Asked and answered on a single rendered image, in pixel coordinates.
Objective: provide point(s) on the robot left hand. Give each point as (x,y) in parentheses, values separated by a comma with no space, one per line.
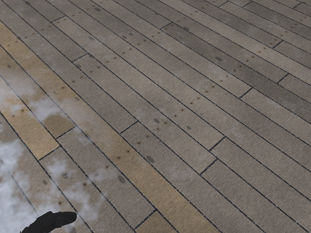
(49,221)

